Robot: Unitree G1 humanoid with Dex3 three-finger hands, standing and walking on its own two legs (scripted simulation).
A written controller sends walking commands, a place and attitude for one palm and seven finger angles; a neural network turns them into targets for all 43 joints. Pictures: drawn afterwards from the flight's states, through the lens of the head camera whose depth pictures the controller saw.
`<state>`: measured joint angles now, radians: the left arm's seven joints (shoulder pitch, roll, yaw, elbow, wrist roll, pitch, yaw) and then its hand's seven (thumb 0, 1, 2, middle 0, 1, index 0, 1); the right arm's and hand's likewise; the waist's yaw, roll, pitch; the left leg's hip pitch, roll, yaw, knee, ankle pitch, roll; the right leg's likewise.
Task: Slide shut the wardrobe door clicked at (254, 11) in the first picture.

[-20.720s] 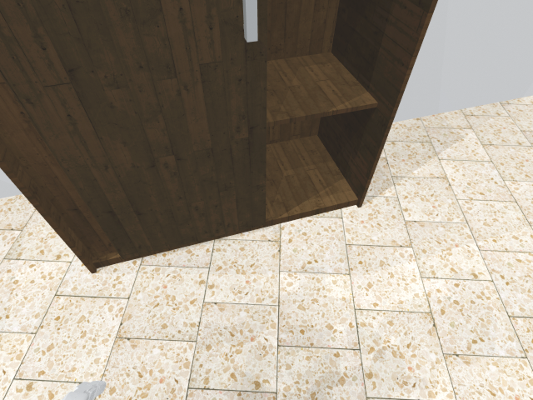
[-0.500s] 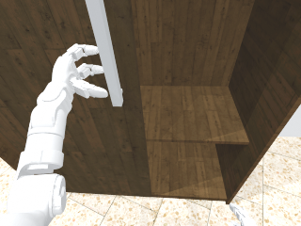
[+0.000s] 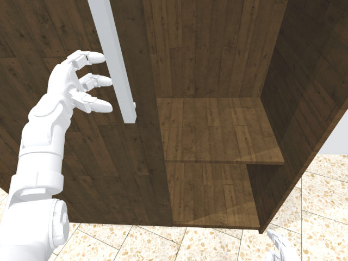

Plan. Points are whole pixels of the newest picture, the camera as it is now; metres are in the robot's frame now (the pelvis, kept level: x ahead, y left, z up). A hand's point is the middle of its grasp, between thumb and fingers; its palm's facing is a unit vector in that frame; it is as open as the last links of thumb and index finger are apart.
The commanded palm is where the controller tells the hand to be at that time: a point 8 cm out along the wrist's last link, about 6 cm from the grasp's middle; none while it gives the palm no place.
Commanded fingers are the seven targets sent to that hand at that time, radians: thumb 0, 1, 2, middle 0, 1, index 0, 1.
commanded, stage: move the hooked fingers beside the handle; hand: left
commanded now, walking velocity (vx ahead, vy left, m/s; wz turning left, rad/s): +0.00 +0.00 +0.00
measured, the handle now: (119, 64) +0.45 +0.13 +0.27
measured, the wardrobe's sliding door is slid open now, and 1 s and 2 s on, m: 0.48 0.48 0.48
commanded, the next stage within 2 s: none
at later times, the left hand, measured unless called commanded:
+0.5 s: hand (93, 84) +0.41 +0.18 +0.24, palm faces -0.02 -1.00 -0.02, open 13.1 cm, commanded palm +0.40 +0.26 +0.25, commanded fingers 0.00 -0.50 0.30 -0.30 -1.20 -0.30 -1.20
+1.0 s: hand (93, 84) +0.41 +0.18 +0.24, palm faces -0.03 -1.00 -0.03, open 13.2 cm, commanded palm +0.39 +0.27 +0.26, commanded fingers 0.00 -0.50 0.30 -0.30 -1.20 -0.30 -1.20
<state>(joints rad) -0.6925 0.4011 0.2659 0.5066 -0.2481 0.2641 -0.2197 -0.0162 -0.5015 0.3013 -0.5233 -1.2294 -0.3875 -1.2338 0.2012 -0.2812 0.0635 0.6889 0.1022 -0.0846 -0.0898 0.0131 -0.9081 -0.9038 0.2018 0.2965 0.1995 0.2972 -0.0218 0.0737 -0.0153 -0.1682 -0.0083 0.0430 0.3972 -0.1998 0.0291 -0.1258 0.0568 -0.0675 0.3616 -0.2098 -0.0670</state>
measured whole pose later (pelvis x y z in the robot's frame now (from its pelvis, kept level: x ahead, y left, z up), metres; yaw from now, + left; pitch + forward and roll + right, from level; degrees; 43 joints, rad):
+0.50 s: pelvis -0.01 +0.00 +0.00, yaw +0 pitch -1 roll +0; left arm -0.75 0.43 0.27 0.60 -0.24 0.25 -0.25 -0.02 -0.50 0.30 -0.57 -1.21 -0.47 -1.22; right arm 0.22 -0.28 0.06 0.70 0.11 -0.09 -0.09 0.01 -0.91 -0.90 0.20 0.30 0.20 0.30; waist -0.03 0.08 -0.02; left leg -0.20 0.00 0.04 0.43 -0.20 0.03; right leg -0.15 0.06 -0.08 0.37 -0.21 -0.07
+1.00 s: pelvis -0.01 +0.00 +0.00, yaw -1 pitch -2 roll +0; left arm -0.72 0.43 0.30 0.59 -0.22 0.24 -0.24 -0.02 -0.50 0.30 -0.56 -1.22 -0.45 -1.22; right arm 0.23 -0.28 0.06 0.69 0.10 -0.12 -0.10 0.01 -0.91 -0.90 0.20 0.30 0.20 0.30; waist -0.05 0.08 0.00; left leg -0.17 0.00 0.05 0.40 -0.19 0.03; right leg -0.13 0.06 -0.06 0.36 -0.19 -0.06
